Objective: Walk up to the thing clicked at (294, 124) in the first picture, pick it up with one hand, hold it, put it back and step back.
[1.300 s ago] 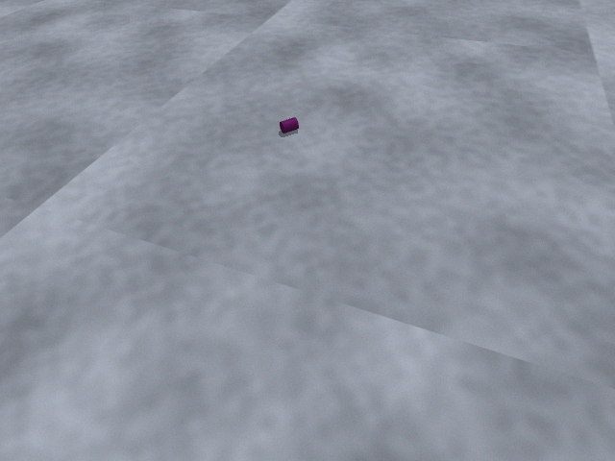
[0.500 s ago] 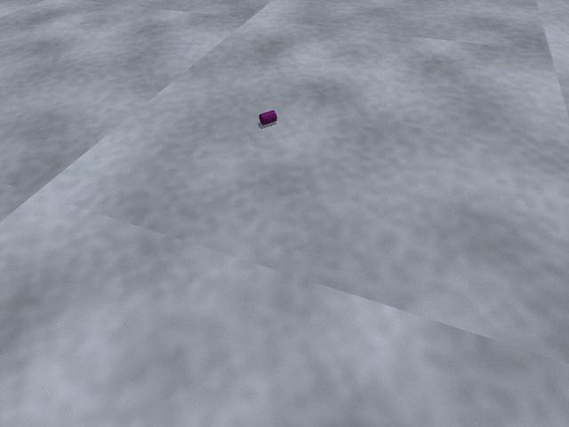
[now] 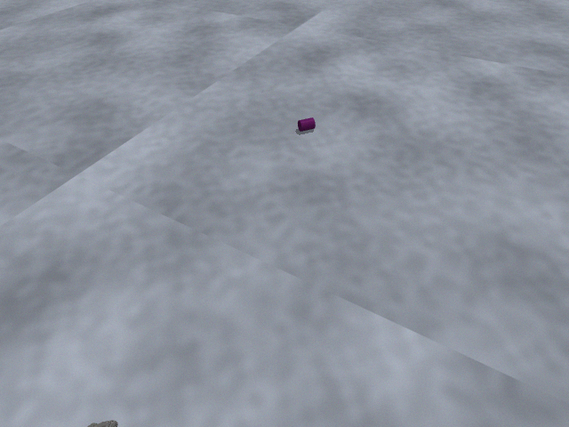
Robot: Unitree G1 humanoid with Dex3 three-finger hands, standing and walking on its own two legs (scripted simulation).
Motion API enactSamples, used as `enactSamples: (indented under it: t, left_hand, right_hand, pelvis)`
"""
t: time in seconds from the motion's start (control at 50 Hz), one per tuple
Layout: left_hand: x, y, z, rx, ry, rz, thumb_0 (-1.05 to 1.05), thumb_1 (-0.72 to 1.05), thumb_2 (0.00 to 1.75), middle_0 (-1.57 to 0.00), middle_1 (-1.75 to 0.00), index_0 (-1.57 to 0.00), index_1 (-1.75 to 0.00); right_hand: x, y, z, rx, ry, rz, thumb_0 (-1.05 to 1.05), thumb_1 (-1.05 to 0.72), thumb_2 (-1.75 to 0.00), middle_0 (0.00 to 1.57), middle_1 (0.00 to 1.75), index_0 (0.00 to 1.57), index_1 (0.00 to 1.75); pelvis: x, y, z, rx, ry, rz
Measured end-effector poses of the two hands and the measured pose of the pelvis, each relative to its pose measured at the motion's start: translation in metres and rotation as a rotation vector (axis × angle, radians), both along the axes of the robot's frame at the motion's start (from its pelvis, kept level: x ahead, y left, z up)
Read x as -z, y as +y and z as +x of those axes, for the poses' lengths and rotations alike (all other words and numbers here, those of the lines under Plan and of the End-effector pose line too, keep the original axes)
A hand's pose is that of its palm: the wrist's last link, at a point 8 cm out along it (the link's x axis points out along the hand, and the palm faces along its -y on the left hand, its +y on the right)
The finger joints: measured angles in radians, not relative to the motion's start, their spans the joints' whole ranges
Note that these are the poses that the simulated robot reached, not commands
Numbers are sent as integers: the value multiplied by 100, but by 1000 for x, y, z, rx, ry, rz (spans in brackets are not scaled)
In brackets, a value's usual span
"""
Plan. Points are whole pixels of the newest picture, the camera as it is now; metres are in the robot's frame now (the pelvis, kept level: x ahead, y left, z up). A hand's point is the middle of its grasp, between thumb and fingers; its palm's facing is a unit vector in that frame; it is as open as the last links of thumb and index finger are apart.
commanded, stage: walk up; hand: left
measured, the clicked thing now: (306, 124) +1.99 -0.02 -0.73
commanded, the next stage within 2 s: none
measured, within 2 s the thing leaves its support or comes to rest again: neither
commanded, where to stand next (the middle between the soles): +1.82 -0.40 m, yaw +26 degrees
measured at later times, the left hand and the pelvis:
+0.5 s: hand (133, 353) +0.28 +0.32 -0.14, palm faces +0.11 -0.95 -0.29, open 7.4 cm; pelvis +0.23 +0.02 +0.00, yaw +10 degrees
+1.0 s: hand (203, 257) +0.50 +0.24 -0.15, palm faces +0.30 -0.90 -0.33, open 7.4 cm; pelvis +0.55 -0.05 +0.00, yaw +16 degrees
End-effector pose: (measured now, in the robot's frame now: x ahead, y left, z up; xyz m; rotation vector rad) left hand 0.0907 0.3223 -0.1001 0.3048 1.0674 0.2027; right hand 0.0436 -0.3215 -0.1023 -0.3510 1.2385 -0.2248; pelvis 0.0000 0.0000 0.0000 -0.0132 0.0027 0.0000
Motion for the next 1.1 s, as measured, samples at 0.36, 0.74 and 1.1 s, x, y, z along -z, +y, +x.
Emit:
enactSamples:
  t: [0.36, 0.74, 1.1]
  left_hand:
    - [26, 55, 76, -130, 99, -36, 2, 91, 90, -19, -30, -20, -29]
    - [-10, -17, 337, -209, -89, 32, 1, 91, 90, -20, -30, -20, -30]
    - [43, -42, 435, -367, 172, -61, 1, 91, 90, -20, -30, -20, -30]
  right_hand:
    - [-36, 32, 221, -189, -211, -90, 1, -91, -90, 21, 30, 20, 30]
    - [22, -32, 456, -253, -33, -33, 1, -91, -90, 21, 30, 21, 30]
    - [-21, 4, 776, -456, -230, -82, 1, -91, -90, 21, 30, 20, 30]
  pelvis:
    - [8, 38, 149, -129, -49, 53]
    - [18, -35, 390, -240, -38, 37]
    - [23, -34, 620, -296, -31, 18]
